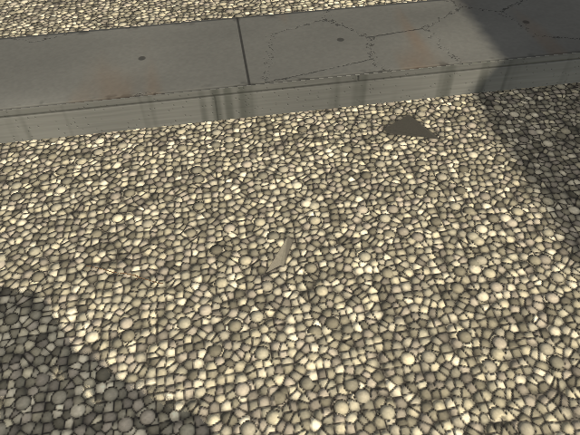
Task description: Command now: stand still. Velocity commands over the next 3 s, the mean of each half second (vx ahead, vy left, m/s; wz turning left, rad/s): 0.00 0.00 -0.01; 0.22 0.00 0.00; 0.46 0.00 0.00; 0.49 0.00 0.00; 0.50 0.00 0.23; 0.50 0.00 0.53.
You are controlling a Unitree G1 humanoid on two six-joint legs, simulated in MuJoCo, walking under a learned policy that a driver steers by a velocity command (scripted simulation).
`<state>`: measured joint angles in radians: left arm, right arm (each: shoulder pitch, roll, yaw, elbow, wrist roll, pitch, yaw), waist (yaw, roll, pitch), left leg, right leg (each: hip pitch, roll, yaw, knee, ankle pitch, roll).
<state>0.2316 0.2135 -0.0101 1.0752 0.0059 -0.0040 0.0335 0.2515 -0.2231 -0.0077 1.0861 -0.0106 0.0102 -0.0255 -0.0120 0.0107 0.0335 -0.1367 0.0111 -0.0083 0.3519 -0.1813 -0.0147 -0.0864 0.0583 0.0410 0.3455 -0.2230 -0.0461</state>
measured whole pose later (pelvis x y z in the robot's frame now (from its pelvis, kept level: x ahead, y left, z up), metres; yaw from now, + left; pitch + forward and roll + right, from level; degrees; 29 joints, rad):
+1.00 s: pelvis +0.10 +0.05 +0.00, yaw +0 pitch +0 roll -1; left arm 0.31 0.21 0.04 1.07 0.03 -0.05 -0.02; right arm 0.43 -0.17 -0.03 1.10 -0.02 -0.08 0.00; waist -0.01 -0.03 0.00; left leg -0.08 -0.05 0.07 0.37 -0.29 0.08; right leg -0.40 -0.01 -0.02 1.02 -0.31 -0.09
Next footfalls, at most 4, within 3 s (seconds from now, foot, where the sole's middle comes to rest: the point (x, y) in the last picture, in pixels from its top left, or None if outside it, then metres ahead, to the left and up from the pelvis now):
1.32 right None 0.44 -0.02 -0.78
1.86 left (252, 347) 0.75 0.13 -0.78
2.40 right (315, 253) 1.06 -0.04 -0.78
2.94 left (227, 206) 1.26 0.23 -0.78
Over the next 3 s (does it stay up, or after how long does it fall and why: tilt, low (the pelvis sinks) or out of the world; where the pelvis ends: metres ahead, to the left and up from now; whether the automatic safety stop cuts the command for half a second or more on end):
stays up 1.18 0.13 -0.03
